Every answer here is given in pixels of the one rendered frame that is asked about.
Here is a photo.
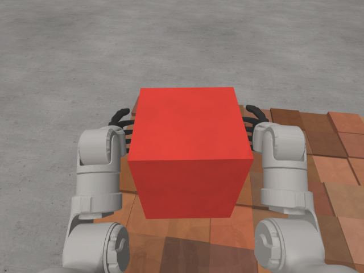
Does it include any left robot upper arm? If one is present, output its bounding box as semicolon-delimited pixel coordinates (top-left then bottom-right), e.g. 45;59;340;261
38;222;130;273

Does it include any right robot upper arm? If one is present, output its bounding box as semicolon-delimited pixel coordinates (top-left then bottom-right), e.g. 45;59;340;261
254;218;359;273

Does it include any right robot hand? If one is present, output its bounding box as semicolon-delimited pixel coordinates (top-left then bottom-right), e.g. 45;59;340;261
242;105;269;151

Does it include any robot right forearm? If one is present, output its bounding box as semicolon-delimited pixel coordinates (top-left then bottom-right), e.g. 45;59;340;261
253;122;325;259

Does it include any left robot hand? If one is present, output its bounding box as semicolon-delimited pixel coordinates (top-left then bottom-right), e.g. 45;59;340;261
109;108;135;153

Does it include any carton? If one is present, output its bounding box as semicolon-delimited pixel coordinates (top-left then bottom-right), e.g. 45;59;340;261
127;87;254;219

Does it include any robot left forearm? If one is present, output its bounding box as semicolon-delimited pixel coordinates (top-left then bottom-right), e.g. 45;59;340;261
62;125;127;263

